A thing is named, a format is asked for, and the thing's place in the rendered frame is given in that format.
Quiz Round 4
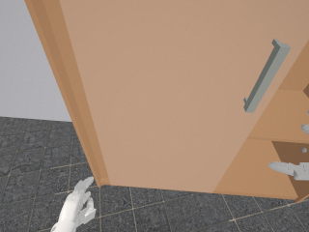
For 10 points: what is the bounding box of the robot right hand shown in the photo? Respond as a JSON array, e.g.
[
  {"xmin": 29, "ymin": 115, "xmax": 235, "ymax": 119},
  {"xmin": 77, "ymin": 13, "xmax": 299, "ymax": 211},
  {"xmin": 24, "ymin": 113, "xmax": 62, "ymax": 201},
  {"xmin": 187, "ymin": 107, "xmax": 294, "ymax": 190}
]
[{"xmin": 268, "ymin": 110, "xmax": 309, "ymax": 181}]

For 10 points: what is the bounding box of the robot left forearm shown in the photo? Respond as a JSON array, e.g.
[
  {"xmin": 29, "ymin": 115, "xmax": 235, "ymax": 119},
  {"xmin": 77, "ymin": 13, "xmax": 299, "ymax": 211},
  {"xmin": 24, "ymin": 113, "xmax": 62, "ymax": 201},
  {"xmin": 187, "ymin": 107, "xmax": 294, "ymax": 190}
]
[{"xmin": 50, "ymin": 220, "xmax": 76, "ymax": 232}]

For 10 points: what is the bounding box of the handle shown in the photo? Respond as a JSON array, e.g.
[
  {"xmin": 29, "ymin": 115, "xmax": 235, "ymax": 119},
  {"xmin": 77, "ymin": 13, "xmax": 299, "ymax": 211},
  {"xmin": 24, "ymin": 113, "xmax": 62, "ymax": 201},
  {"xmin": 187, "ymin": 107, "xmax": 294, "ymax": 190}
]
[{"xmin": 243, "ymin": 39, "xmax": 291, "ymax": 113}]

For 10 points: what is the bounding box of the robot left hand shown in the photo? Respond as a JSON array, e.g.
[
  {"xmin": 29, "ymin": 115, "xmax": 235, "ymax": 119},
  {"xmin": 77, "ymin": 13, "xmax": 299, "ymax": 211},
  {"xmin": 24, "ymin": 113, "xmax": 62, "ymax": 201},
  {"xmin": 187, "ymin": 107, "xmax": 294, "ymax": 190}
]
[{"xmin": 58, "ymin": 176, "xmax": 97, "ymax": 228}]

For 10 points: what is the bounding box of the wardrobe door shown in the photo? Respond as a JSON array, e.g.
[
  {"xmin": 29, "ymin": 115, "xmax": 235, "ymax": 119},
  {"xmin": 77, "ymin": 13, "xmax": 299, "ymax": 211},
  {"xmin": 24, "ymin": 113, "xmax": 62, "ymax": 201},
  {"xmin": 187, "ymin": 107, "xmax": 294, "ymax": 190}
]
[
  {"xmin": 59, "ymin": 0, "xmax": 309, "ymax": 193},
  {"xmin": 42, "ymin": 0, "xmax": 109, "ymax": 178}
]

